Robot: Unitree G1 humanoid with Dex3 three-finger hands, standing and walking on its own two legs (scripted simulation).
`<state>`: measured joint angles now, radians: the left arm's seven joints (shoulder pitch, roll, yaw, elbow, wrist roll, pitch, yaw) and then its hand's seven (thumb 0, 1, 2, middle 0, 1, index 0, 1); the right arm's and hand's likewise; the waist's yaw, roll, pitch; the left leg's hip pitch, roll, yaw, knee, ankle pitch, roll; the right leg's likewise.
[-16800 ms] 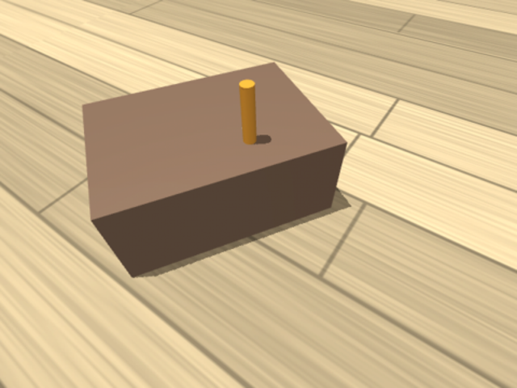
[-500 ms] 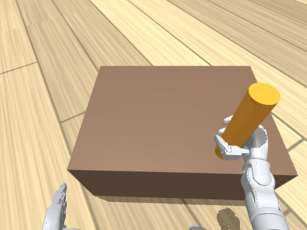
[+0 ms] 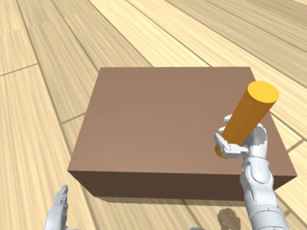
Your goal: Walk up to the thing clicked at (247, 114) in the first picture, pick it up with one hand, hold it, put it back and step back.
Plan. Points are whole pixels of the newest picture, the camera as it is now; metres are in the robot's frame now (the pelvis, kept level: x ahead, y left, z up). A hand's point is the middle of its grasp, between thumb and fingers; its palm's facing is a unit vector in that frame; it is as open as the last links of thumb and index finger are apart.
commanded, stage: hold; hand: right
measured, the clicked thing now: (239, 127) +0.34 -0.18 +0.09
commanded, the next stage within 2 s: crouch in 0.92 s
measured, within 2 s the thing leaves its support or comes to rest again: neither
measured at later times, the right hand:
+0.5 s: hand (225, 138) +0.34 -0.16 +0.05, palm faces +0.18 +0.98 +0.00, open 7.7 cm
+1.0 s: hand (229, 140) +0.33 -0.17 +0.04, palm faces +0.22 +0.98 +0.00, open 7.7 cm
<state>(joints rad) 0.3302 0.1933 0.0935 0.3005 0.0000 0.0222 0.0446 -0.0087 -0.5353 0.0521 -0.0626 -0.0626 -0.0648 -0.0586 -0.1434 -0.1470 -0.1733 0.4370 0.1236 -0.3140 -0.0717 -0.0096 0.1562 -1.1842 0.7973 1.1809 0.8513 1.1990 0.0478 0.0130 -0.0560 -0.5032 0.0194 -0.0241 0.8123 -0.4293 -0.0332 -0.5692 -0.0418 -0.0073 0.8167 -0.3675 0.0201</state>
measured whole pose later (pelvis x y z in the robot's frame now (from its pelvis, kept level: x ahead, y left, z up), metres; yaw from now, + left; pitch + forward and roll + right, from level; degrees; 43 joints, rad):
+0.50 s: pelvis +0.00 +0.00 +0.00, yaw +0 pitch +7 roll +0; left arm 0.33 0.20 0.09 0.29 0.00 0.02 0.04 -0.01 -0.53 0.05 -0.06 -0.06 -0.07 -0.06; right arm -0.14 -0.14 -0.15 0.44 0.11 -0.33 -0.06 -0.01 0.16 -1.19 0.80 1.18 0.85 1.20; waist 0.05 0.01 -0.06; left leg -0.51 0.02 -0.02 0.82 -0.43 -0.03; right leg -0.57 -0.04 0.00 0.81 -0.36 0.02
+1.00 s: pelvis +0.00 +0.01 +0.00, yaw +0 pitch +7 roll +0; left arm 0.33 0.20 0.10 0.30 0.00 0.01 0.04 -0.01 -0.54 0.05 -0.06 -0.06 -0.07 -0.06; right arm -0.11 -0.15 -0.18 0.43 0.12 -0.35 -0.06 -0.01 0.16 -1.19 0.80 1.18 0.85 1.20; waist 0.04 0.01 -0.05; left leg -0.51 0.02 -0.02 0.83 -0.44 -0.03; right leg -0.57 -0.04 0.00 0.82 -0.37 0.03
